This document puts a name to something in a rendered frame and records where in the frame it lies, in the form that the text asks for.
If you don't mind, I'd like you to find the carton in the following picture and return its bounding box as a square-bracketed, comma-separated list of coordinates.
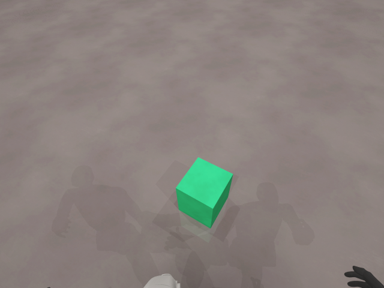
[176, 157, 233, 228]

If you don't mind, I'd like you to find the left robot thigh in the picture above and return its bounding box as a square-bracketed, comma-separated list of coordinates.
[144, 275, 181, 288]

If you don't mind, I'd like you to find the robot right hand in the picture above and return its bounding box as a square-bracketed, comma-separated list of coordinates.
[344, 266, 384, 288]

